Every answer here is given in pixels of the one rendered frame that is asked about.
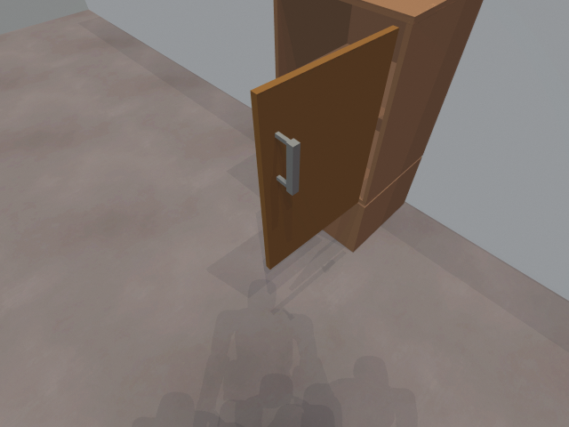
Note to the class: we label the cupboard door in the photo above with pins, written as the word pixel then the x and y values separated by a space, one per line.
pixel 331 106

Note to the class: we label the handle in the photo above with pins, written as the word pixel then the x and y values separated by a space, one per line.
pixel 293 153

